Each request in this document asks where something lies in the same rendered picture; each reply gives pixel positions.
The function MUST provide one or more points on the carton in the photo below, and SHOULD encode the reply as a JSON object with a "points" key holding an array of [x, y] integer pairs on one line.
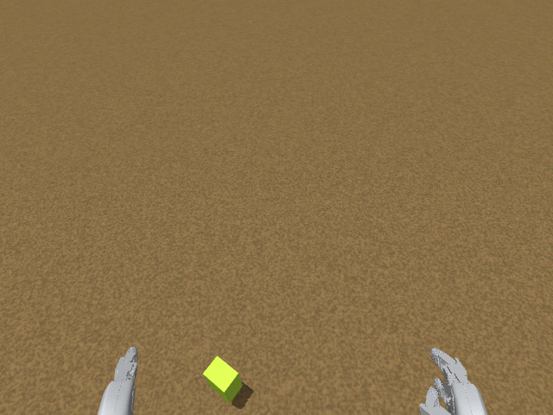
{"points": [[223, 379]]}

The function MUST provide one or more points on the left robot hand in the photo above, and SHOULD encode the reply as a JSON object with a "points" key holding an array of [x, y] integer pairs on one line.
{"points": [[118, 398]]}

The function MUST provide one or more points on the right robot hand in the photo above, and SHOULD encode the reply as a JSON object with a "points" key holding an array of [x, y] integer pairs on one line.
{"points": [[460, 396]]}

